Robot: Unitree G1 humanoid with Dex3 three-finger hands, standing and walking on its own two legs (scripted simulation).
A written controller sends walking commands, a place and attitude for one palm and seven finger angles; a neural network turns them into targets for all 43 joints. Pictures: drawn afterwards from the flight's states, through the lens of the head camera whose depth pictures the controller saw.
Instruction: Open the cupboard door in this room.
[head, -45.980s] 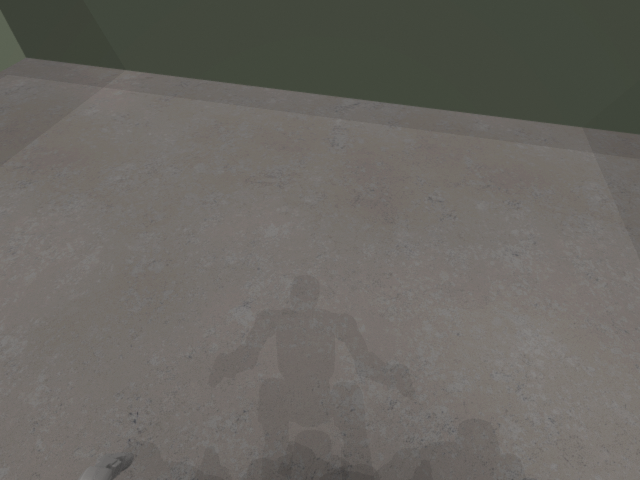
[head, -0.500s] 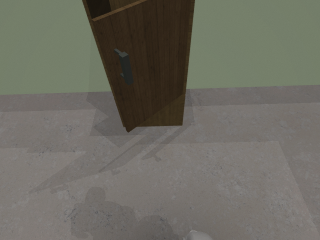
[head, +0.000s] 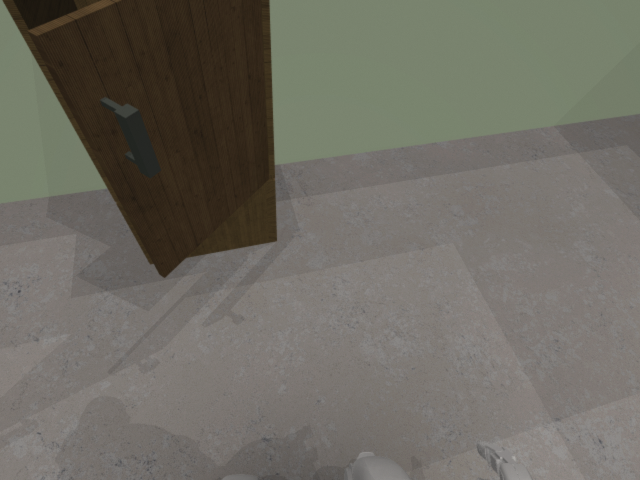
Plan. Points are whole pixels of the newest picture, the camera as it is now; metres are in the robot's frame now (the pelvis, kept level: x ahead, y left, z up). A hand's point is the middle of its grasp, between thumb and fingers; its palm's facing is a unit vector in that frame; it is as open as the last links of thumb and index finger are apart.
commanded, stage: walk to a spot facing it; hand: left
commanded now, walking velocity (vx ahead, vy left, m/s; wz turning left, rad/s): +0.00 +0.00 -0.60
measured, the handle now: (130, 137) +0.56 +0.36 +0.03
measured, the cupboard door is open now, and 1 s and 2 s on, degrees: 41 41 41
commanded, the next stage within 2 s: none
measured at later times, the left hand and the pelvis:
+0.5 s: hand (214, 452) +0.16 +0.16 -0.16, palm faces -0.32 -0.92 -0.24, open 7.4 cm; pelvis +0.02 -0.01 +0.01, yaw -20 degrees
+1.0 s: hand (271, 390) +0.25 +0.09 -0.15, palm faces -0.57 -0.78 -0.26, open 7.4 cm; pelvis +0.04 -0.02 -0.01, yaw -38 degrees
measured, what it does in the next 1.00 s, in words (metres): steps on the spot, turning right: right foot, then left foot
